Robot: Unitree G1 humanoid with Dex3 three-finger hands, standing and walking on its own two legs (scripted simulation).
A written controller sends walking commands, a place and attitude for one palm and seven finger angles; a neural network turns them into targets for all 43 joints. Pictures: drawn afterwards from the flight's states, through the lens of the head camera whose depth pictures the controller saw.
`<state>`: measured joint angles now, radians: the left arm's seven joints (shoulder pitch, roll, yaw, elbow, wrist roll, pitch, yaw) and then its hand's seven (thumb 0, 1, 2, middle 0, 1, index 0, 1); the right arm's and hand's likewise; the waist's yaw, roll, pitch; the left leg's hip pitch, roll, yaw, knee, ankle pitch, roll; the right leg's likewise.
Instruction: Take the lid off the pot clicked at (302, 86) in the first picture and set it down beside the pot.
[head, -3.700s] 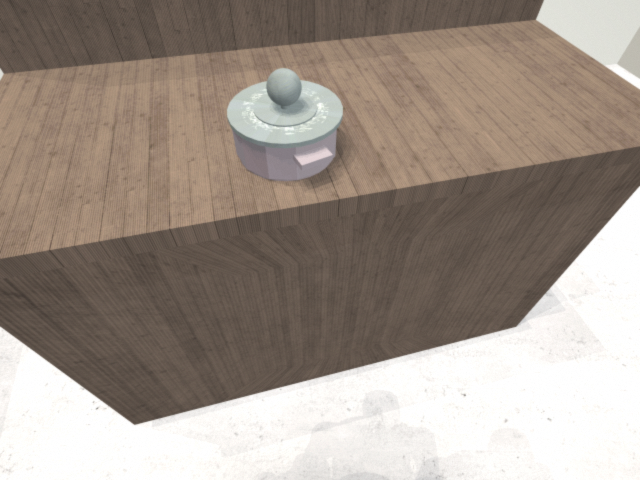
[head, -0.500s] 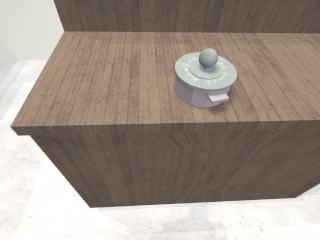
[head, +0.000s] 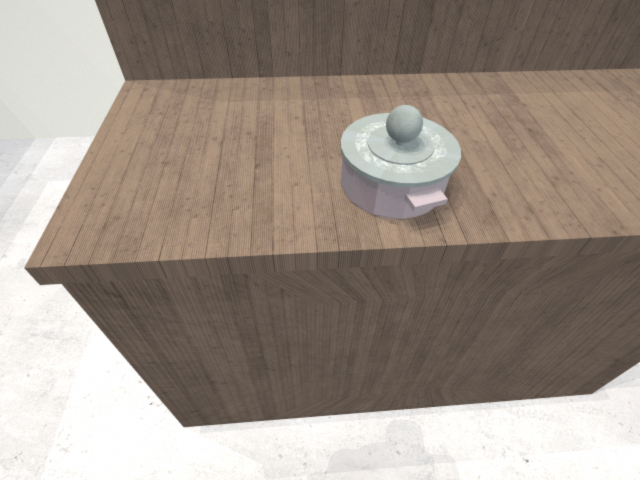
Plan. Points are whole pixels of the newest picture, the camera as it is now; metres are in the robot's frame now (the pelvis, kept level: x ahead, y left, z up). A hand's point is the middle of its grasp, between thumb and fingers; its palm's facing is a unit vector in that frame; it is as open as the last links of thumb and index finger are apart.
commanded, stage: look again from close up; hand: left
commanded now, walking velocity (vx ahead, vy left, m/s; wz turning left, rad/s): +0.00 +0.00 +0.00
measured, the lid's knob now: (404, 124) +0.56 -0.09 +0.17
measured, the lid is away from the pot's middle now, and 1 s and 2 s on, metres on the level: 0.00 0.00 0.00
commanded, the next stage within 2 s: shuffle to correct the standing spot in 1.08 s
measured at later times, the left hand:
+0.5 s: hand out of the picture +0.02 +0.13 -0.17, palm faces +0.04 -0.98 -0.20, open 7.3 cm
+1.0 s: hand out of the picture +0.03 +0.11 -0.17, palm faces +0.06 -0.98 -0.19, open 7.3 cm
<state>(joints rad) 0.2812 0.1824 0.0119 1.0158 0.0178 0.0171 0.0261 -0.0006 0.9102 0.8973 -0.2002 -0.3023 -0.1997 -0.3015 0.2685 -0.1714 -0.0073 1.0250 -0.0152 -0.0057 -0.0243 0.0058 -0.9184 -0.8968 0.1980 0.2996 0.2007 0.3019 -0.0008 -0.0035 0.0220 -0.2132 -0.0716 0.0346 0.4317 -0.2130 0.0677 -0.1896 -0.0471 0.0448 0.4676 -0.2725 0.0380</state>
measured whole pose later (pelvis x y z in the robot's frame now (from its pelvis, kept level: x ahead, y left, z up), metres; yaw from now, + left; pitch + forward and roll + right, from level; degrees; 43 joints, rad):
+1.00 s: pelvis +0.03 -0.07 +0.00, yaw +1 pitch +0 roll +0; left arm 0.30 0.16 0.01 1.04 0.01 -0.02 0.03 0.00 0.91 0.90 -0.20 -0.30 -0.20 -0.30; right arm 0.26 -0.15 0.00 1.10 -0.01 -0.02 -0.04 0.01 -0.92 -0.90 0.20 0.30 0.20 0.30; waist 0.01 -0.02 0.04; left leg -0.18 0.02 -0.02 0.44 -0.25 -0.03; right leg -0.14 0.05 0.00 0.44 -0.30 -0.05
